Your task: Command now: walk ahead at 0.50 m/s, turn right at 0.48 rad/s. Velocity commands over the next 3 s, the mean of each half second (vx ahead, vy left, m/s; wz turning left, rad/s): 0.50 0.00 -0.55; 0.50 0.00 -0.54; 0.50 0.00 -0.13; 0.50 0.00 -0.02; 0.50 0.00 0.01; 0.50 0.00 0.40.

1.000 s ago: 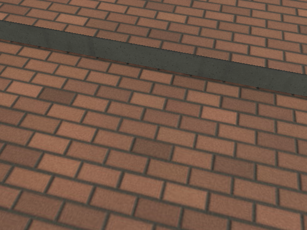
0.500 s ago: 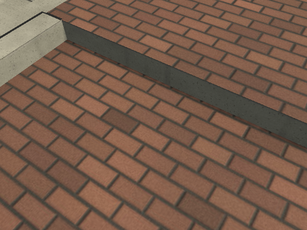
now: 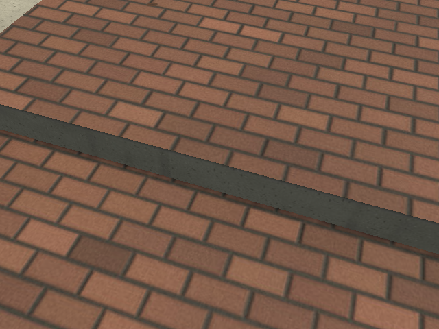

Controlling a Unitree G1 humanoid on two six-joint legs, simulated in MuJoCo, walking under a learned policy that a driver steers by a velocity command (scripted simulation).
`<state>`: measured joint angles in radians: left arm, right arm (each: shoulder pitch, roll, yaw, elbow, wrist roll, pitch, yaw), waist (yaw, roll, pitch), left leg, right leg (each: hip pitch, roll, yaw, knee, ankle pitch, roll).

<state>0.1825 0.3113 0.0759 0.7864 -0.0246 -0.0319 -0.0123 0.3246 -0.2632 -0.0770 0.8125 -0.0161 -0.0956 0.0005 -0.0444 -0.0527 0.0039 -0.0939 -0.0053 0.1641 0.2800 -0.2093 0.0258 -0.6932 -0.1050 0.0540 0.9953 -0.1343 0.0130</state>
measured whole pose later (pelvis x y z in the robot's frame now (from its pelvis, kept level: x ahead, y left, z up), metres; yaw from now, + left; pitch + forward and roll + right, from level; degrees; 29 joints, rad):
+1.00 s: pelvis +0.53 -0.13 +0.00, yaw -34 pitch +1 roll +0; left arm 0.16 0.32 0.05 0.77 0.04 -0.01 -0.06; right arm 0.37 -0.27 -0.03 0.83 -0.03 -0.09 0.01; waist -0.05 -0.06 0.03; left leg -0.08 0.00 0.13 0.28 -0.22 0.03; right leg -0.56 -0.01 0.06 0.94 -0.21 -0.02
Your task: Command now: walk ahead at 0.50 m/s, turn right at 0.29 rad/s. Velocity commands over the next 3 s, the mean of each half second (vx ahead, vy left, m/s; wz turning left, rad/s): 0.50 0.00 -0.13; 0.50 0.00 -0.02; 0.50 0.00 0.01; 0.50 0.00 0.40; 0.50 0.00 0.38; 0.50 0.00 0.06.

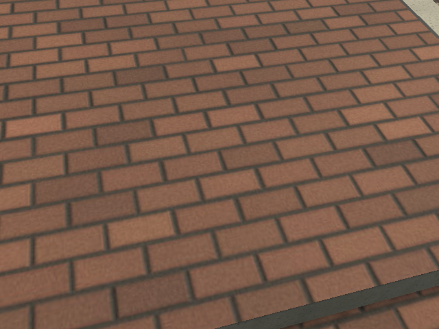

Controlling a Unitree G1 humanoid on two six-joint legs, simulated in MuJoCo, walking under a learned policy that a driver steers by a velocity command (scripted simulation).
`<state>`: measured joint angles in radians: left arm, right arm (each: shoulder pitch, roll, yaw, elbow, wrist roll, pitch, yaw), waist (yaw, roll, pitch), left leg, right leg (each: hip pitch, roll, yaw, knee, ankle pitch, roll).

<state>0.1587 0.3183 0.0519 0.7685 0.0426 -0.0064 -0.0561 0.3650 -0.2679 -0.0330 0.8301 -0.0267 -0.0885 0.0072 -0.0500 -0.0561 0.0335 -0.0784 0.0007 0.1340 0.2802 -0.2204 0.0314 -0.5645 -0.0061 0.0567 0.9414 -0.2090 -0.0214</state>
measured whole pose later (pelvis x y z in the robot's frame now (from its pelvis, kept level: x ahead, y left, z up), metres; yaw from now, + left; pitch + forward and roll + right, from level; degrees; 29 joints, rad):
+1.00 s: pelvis +0.53 +0.04 +0.11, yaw -2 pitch +4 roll +2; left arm 0.16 0.22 0.00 0.79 0.04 -0.08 -0.07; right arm 0.41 -0.20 0.00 1.08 -0.10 -0.09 0.07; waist 0.00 -0.04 -0.06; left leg -0.43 -0.09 0.16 0.77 -0.42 0.12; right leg -1.03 0.03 0.27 1.70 0.09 -0.20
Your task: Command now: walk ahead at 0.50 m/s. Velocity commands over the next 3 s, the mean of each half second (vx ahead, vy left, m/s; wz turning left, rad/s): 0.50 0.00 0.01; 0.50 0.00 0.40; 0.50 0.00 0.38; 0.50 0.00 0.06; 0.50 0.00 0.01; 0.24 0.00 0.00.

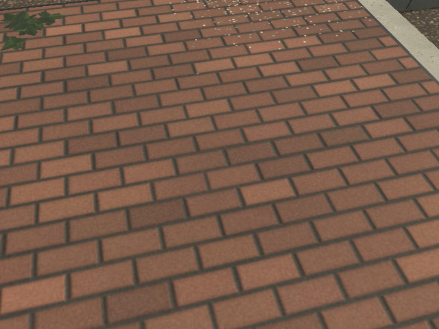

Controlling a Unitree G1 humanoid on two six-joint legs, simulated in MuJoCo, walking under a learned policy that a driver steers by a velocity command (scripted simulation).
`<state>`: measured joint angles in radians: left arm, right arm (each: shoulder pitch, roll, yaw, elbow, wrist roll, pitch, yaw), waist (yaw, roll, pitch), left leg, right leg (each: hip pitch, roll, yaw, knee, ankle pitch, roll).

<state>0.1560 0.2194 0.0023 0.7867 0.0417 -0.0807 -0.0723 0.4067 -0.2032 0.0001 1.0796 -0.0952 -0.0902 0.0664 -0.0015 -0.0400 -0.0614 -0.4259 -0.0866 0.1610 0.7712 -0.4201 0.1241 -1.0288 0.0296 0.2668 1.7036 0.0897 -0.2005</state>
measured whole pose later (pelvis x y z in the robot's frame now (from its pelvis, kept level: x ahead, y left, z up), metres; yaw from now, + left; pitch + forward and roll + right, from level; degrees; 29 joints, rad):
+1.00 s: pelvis +0.65 +0.07 +0.03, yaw +16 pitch +4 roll +0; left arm 0.18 0.27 0.04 0.78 0.01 -0.12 0.00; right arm 0.25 -0.27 -0.07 0.72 0.01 -0.06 0.01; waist -0.02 -0.01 0.01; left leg -0.37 -0.11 -0.02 0.46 -0.16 0.10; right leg -0.54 -0.05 0.05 1.19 -0.37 0.02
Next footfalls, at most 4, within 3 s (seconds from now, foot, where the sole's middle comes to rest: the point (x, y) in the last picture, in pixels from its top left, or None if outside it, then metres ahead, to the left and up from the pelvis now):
0.34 right None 0.42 -0.09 -0.74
0.84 left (177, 263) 0.72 0.16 -0.74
1.28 right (216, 191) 1.01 0.03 -0.74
1.76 left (129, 169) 1.12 0.37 -0.74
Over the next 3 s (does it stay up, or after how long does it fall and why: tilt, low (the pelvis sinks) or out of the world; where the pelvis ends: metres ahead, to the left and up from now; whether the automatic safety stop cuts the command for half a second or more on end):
stays up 1.53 0.45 0.03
